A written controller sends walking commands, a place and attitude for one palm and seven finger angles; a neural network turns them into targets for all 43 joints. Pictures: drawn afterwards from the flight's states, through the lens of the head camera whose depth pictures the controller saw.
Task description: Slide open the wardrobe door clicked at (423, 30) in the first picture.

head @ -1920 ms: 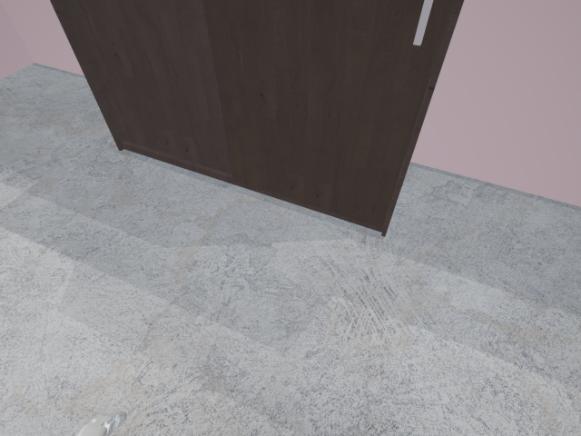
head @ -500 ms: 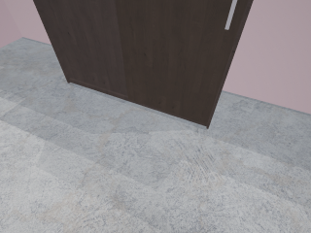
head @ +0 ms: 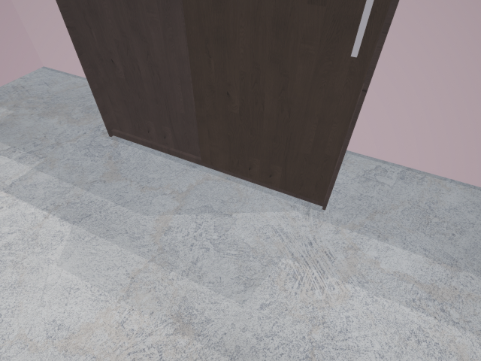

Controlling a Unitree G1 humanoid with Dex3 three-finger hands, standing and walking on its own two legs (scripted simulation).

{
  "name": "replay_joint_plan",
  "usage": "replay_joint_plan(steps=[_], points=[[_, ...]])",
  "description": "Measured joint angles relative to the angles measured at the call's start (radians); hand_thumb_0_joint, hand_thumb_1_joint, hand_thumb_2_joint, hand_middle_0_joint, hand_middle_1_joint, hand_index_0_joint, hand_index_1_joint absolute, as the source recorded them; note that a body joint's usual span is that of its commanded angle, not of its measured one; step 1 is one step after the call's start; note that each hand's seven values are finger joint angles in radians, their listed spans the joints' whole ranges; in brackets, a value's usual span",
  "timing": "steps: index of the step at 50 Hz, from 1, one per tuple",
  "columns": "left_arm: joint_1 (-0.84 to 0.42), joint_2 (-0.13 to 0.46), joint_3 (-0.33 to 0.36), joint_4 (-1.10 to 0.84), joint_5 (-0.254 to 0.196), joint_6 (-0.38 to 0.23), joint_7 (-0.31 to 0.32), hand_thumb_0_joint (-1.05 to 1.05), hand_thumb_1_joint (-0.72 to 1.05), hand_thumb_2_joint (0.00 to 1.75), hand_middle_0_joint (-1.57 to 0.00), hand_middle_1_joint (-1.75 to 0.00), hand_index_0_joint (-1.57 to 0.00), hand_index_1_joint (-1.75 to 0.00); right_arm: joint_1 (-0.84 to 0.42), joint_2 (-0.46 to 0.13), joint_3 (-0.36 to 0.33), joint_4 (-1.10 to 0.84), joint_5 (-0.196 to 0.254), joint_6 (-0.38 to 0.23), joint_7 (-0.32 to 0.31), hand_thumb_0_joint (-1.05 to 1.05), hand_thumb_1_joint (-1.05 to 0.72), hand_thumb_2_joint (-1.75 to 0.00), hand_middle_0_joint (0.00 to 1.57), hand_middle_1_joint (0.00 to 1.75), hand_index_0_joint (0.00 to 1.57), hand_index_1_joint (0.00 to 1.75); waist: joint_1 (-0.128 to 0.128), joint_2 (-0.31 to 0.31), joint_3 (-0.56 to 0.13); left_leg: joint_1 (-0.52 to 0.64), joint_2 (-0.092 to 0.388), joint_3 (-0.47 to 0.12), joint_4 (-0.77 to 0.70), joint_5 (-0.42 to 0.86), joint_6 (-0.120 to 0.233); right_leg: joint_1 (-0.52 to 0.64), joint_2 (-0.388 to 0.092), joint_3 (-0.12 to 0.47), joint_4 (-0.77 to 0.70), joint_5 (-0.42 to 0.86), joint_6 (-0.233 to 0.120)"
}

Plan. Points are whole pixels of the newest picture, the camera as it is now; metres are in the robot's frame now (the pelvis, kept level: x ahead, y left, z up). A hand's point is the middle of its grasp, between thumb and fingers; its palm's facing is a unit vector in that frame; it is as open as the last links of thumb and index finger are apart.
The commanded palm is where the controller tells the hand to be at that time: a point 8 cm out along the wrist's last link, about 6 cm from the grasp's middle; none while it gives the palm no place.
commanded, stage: walk to a spot facing it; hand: right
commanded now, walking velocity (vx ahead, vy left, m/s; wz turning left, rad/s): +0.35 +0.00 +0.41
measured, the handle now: (363, 26) +1.04 -0.35 +0.16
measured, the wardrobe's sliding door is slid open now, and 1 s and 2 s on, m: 0.00 0.00 0.00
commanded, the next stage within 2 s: turn to face it in 0.88 s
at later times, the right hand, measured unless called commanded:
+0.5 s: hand out of the picture +0.15 -0.14 -0.17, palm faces -0.10 +0.98 -0.16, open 7.4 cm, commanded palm none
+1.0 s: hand (304, 223) +0.50 -0.15 -0.16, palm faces -0.32 +0.93 -0.19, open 7.4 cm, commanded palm none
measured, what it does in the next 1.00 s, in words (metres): walks ahead, turning left: left foot, then right foot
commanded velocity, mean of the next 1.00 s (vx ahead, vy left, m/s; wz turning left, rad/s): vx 0.25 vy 0.00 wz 0.34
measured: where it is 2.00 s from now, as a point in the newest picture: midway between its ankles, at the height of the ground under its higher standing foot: (229, 320)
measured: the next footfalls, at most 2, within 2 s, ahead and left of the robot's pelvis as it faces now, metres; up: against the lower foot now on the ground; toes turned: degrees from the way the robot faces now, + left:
left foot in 0.26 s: +0.12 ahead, +0.13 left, +0.00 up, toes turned +11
right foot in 0.68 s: +0.42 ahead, -0.08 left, +0.00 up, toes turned +3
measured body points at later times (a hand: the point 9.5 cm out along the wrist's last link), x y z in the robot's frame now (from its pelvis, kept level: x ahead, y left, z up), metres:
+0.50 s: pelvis +0.15 +0.03 +0.00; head +0.17 +0.03 +0.45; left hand +0.15 +0.27 -0.15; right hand +0.16 -0.19 -0.16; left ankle +0.08 +0.12 -0.74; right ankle +0.22 -0.09 -0.68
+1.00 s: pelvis +0.36 +0.00 +0.00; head +0.38 +0.00 +0.45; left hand +0.29 +0.24 -0.14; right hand +0.52 -0.20 -0.15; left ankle +0.38 +0.16 -0.68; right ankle +0.38 -0.08 -0.74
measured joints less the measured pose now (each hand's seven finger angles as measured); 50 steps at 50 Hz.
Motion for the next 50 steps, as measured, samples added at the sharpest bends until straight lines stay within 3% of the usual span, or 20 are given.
replay_joint_plan(steps=[6,9,12,14,17,20,24,27,31,33,34,37,40,45,50], points=[[0.107,-0.058,0.012,-0.013,-0.002,-0.026,0.002,0.00,0.91,0.90,-0.20,-0.30,-0.21,-0.30,0.115,0.057,-0.017,-0.005,-0.001,-0.001,0.016,0.01,-0.90,-0.90,0.20,0.30,0.20,0.30,0.003,0.020,0.000,-0.063,-0.009,-0.030,0.183,-0.109,0.022,-0.005,-0.010,-0.049,0.102,-0.079,-0.003],[0.155,-0.082,0.022,-0.008,-0.001,-0.047,0.010,0.00,0.91,0.90,-0.20,-0.30,-0.21,-0.30,0.131,0.087,-0.023,0.005,-0.003,0.005,0.021,0.01,-0.91,-0.90,0.20,0.30,0.20,0.30,0.013,0.022,0.022,-0.140,0.013,0.034,0.348,-0.195,0.019,0.045,-0.019,-0.088,0.081,-0.106,0.005],[0.200,-0.092,0.026,0.011,0.003,-0.052,0.014,0.00,0.91,0.90,-0.20,-0.30,-0.21,-0.30,0.106,0.113,-0.030,-0.007,-0.002,-0.006,0.030,0.01,-0.91,-0.90,0.20,0.30,0.20,0.30,0.029,-0.005,0.053,-0.169,0.029,0.102,0.296,-0.173,0.024,0.090,-0.045,-0.101,0.067,-0.127,0.023],[0.229,-0.100,0.026,0.031,-0.004,-0.046,0.011,0.00,0.91,0.90,-0.20,-0.30,-0.21,-0.30,0.088,0.113,-0.036,-0.035,-0.005,-0.041,0.031,0.01,-0.90,-0.90,0.20,0.30,0.20,0.30,0.028,-0.013,0.070,-0.151,0.030,0.129,0.211,-0.043,0.040,0.052,-0.069,-0.102,0.193,-0.166,0.019],[0.224,-0.108,0.032,0.069,-0.008,-0.016,0.001,0.00,0.91,0.90,-0.20,-0.30,-0.20,-0.30,0.074,0.120,-0.040,-0.050,0.003,-0.080,0.007,0.01,-0.91,-0.90,0.20,0.30,0.20,0.30,0.010,-0.022,0.080,-0.106,0.013,0.148,0.225,-0.082,0.051,-0.107,-0.078,-0.054,0.561,-0.160,0.003],[0.173,-0.110,0.046,0.055,0.001,-0.005,-0.003,0.01,0.91,0.90,-0.20,-0.30,-0.20,-0.30,0.097,0.132,-0.036,-0.042,-0.002,-0.085,-0.013,0.01,-0.91,-0.90,0.20,0.30,0.20,0.30,0.004,-0.013,0.062,-0.033,-0.001,0.129,0.127,-0.077,0.045,-0.251,-0.085,-0.055,0.680,-0.077,0.009],[0.088,-0.116,0.060,-0.018,0.002,-0.016,-0.012,0.01,0.91,0.90,-0.20,-0.30,-0.20,-0.30,0.140,0.149,-0.028,-0.003,-0.007,-0.083,-0.017,0.01,-0.91,-0.90,0.20,0.30,0.20,0.30,0.018,-0.001,0.035,0.054,-0.008,0.093,-0.006,-0.044,0.039,-0.373,-0.106,-0.068,0.573,0.030,0.029],[0.028,-0.125,0.063,-0.064,-0.001,-0.026,-0.023,0.00,0.91,0.90,-0.19,-0.30,-0.20,-0.30,0.161,0.157,-0.025,0.018,-0.008,-0.084,-0.016,0.01,-0.90,-0.90,0.20,0.30,0.20,0.30,0.014,0.001,0.031,0.114,-0.010,0.070,-0.066,-0.047,0.026,-0.407,-0.113,-0.069,0.435,0.094,0.033],[-0.034,-0.135,0.059,-0.101,-0.005,-0.039,-0.030,0.00,0.91,0.90,-0.19,-0.30,-0.20,-0.30,0.178,0.154,-0.031,0.030,-0.009,-0.083,-0.018,0.01,-0.90,-0.90,0.20,0.30,0.20,0.30,-0.011,0.007,0.043,0.187,-0.004,0.051,-0.080,-0.098,-0.001,-0.373,-0.098,-0.079,0.256,0.121,0.018],[-0.052,-0.137,0.053,-0.117,-0.002,-0.055,-0.028,0.00,0.91,0.90,-0.20,-0.30,-0.20,-0.30,0.193,0.148,-0.038,0.032,-0.007,-0.080,-0.019,0.01,-0.90,-0.90,0.20,0.30,0.20,0.30,-0.019,0.018,0.048,0.198,0.009,0.036,-0.018,-0.160,-0.015,-0.310,-0.075,-0.094,0.159,0.134,0.007],[-0.057,-0.132,0.050,-0.128,0.003,-0.068,-0.024,0.00,0.91,0.90,-0.20,-0.30,-0.20,-0.30,0.204,0.150,-0.043,0.032,-0.003,-0.076,-0.018,0.01,-0.90,-0.90,0.20,0.30,0.20,0.30,-0.022,0.009,0.047,0.168,0.007,0.032,0.077,-0.200,-0.011,-0.280,-0.079,-0.092,0.124,0.157,-0.011],[-0.065,-0.147,0.042,-0.134,0.006,-0.085,-0.008,0.00,0.91,0.90,-0.20,-0.30,-0.20,-0.30,0.173,0.127,-0.056,0.036,0.002,-0.046,-0.012,0.01,-0.90,-0.90,0.20,0.30,0.20,0.30,-0.021,0.037,0.067,-0.026,0.015,0.013,0.561,-0.235,0.021,-0.265,-0.078,-0.140,0.219,0.095,-0.047],[-0.028,-0.161,0.037,-0.122,0.004,-0.084,0.006,0.00,0.91,0.90,-0.20,-0.30,-0.20,-0.30,0.120,0.104,-0.072,0.013,-0.006,-0.028,0.000,0.01,-0.91,-0.90,0.20,0.30,0.20,0.30,-0.016,0.045,0.066,-0.207,0.042,0.057,0.790,-0.131,0.022,-0.189,-0.075,-0.183,0.157,0.075,-0.048],[0.038,-0.128,0.065,-0.097,-0.004,-0.084,0.030,-0.03,0.96,0.90,-0.20,-0.30,-0.21,-0.30,0.043,0.091,-0.092,-0.072,-0.013,-0.005,0.012,0.01,-0.91,-0.90,0.19,0.30,0.19,0.30,-0.007,0.034,0.054,-0.384,0.095,0.106,0.713,-0.014,-0.015,-0.078,-0.065,-0.249,0.021,0.087,-0.052],[0.088,-0.098,0.065,-0.073,0.000,-0.059,0.024,-0.02,0.94,0.90,-0.20,-0.30,-0.20,-0.30,-0.034,0.086,-0.097,-0.129,-0.011,0.015,0.016,0.01,-0.91,-0.90,0.19,0.30,0.19,0.30,0.018,0.018,0.071,-0.402,0.117,0.125,0.490,0.046,-0.041,-0.006,-0.070,-0.300,-0.014,0.054,-0.039]])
